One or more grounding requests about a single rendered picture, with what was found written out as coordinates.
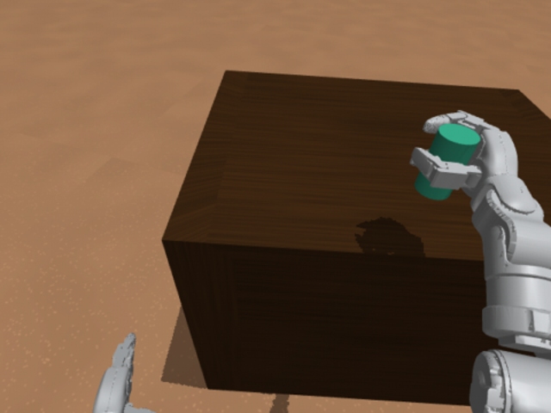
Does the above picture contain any left robot hand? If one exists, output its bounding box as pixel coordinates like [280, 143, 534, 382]
[92, 333, 157, 413]

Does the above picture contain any can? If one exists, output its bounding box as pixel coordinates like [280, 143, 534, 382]
[414, 124, 480, 200]

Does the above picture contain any right robot arm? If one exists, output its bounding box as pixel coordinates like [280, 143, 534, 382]
[469, 175, 551, 413]

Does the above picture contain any right robot hand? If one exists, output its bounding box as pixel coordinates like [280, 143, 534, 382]
[410, 110, 517, 198]

